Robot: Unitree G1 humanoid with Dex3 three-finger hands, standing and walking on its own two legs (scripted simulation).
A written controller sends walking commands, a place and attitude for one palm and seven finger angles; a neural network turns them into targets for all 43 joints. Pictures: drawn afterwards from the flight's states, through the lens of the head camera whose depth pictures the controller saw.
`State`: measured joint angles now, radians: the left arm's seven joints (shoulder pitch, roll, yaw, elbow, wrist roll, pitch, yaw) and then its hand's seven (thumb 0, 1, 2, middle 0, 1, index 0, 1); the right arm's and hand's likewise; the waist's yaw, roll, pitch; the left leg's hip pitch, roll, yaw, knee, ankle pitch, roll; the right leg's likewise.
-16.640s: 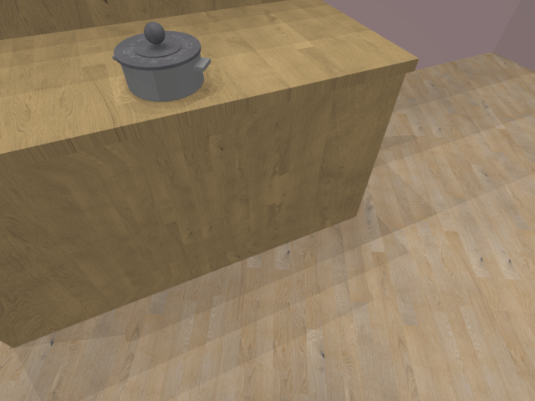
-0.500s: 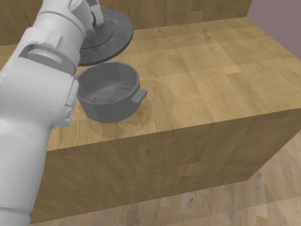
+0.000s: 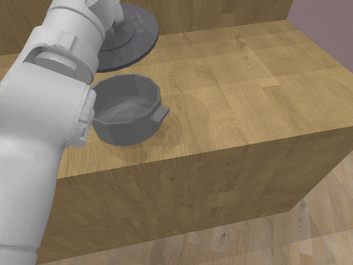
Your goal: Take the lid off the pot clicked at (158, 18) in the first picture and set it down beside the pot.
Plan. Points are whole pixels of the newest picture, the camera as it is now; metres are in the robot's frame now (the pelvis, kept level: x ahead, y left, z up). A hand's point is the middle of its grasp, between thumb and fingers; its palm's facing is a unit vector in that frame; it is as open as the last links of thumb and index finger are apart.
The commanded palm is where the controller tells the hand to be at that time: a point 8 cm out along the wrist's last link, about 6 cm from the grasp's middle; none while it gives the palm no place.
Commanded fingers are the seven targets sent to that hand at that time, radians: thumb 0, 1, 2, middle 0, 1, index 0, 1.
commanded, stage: move the lid sideways beside the pot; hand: left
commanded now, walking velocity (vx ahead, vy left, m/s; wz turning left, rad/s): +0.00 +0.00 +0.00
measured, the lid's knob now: (101, 16) +0.52 +0.10 +0.31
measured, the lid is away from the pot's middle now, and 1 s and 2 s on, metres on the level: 0.02 0.14 0.24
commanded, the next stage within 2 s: lower the lid onto the table in 2.00 s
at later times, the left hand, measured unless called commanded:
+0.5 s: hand (51, 27) +0.46 +0.17 +0.32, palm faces -0.16 -0.12 -0.98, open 6.7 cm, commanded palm +0.47 +0.17 +0.38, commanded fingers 0.00 0.85 0.64 -0.92 -1.08 -0.95 -1.08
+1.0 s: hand (16, 32) +0.47 +0.23 +0.31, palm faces -0.17 -0.15 -0.97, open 6.7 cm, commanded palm +0.46 +0.23 +0.38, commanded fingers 0.00 0.85 0.64 -0.92 -1.08 -0.95 -1.08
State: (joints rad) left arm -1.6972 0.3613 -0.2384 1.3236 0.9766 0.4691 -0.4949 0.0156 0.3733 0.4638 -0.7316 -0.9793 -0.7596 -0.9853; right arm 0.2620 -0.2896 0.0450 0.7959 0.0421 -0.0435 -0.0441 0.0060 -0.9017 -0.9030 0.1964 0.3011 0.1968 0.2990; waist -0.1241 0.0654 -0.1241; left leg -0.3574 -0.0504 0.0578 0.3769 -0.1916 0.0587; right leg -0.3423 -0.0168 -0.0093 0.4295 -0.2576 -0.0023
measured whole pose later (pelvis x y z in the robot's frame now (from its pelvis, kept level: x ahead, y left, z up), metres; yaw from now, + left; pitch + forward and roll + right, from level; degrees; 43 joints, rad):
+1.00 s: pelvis -0.01 +0.01 +0.00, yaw +1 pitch +8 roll +0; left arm -1.57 0.63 -0.26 1.20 1.01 0.34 -0.57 0.02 0.37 0.46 -0.73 -0.98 -0.76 -0.99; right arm 0.28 -0.29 0.04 0.76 0.07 0.04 -0.05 0.01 -0.90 -0.90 0.20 0.30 0.20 0.30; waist -0.12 0.04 -0.09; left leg -0.37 -0.06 0.04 0.41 -0.19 0.07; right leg -0.33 -0.02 -0.03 0.43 -0.24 0.01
